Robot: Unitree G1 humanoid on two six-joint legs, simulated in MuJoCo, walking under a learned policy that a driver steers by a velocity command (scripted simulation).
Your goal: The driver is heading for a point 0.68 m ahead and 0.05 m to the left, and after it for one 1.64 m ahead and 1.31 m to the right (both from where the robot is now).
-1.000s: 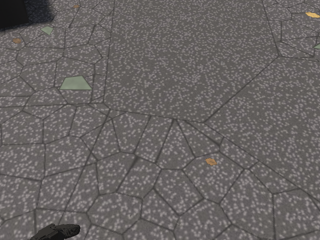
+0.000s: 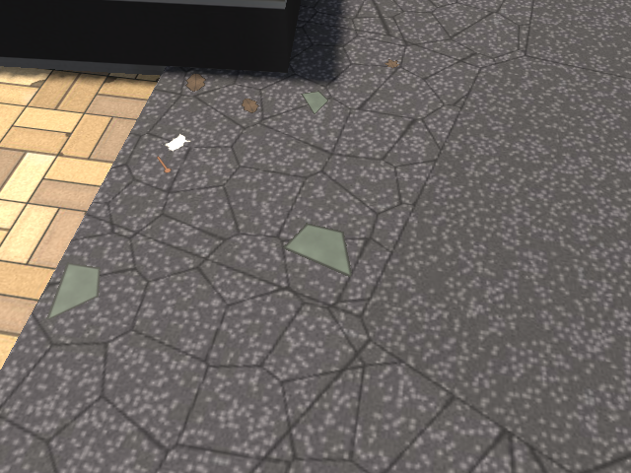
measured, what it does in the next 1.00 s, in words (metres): steps on the spot, turning left: right foot, then left foot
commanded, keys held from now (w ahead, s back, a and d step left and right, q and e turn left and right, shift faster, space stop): q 0.32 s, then no key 0.38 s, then w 0.30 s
